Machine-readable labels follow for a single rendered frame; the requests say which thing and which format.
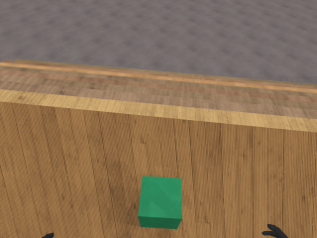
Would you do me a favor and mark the carton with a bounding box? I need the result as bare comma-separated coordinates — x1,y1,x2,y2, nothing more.
138,176,182,229

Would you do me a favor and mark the robot right hand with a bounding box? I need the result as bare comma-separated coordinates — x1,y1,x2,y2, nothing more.
262,224,288,238

